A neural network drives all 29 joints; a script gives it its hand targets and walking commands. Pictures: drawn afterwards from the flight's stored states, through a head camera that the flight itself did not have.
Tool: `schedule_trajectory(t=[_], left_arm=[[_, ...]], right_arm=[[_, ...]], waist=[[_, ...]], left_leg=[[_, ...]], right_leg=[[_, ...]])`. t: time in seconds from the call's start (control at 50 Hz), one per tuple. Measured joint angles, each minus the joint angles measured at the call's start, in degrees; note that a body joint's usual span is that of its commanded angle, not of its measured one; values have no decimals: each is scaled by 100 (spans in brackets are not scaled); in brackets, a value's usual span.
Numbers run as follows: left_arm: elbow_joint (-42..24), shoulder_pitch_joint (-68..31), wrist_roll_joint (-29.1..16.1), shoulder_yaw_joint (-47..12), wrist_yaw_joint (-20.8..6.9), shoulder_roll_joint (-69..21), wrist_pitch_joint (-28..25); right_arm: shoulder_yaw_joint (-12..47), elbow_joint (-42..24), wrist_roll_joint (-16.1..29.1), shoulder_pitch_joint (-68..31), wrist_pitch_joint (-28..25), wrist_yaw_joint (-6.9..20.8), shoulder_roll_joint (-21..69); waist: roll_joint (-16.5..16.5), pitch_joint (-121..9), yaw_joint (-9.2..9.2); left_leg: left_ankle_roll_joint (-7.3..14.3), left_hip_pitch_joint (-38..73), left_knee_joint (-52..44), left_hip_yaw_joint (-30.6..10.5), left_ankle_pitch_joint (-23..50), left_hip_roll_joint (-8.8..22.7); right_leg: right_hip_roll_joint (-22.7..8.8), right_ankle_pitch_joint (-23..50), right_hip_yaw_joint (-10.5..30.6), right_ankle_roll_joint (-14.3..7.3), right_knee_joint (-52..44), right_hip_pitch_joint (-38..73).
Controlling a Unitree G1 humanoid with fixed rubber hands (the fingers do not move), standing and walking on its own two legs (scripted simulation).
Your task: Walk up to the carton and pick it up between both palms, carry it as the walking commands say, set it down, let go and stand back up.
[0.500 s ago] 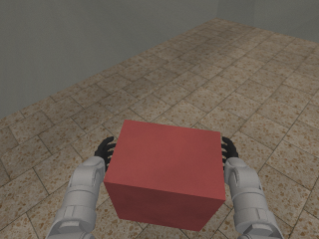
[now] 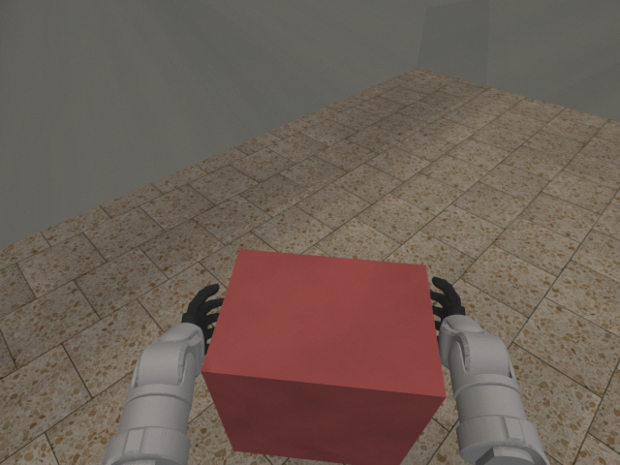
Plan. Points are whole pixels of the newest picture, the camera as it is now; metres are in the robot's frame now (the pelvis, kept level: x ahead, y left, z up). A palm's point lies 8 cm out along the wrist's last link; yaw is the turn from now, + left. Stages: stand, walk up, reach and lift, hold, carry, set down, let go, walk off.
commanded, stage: reach and lift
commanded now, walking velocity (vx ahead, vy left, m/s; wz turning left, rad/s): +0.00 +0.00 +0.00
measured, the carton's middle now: (322, 365) +0.29 -0.03 -0.04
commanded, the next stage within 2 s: hold in 1.08 s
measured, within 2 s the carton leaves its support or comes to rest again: neither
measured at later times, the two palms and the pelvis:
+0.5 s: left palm (199, 339) +0.30 +0.14 +0.04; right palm (457, 326) +0.29 -0.22 +0.04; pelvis -0.01 -0.01 +0.00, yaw +0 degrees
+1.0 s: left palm (196, 343) +0.29 +0.14 +0.04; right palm (456, 332) +0.28 -0.21 +0.03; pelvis -0.01 -0.01 +0.00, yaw +0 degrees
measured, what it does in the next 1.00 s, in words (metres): stands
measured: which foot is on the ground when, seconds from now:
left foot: down 0.00-1.00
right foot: down 0.00-1.00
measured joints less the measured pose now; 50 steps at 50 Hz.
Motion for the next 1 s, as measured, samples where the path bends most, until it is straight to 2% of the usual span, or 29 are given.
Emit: schedule_trajectory(t=[0.44, 1.0], left_arm=[[-3, 0, 0, 0, 62, -51, -190], [-151, 173, 0, 0, 74, -53, -56]], right_arm=[[0, 0, 0, -180, 0, 46, -72], [149, 0, -1, -9, 0, 72, -72]], waist=[[56, 154, 0], [50, 19, 0]], left_leg=[[0, 5, -6, 0, 61, 15], [0, 9, -14, -1, 72, 16]], right_leg=[[18, 59, 0, -34, 0, 1], [20, 66, 3, -37, 0, 1]])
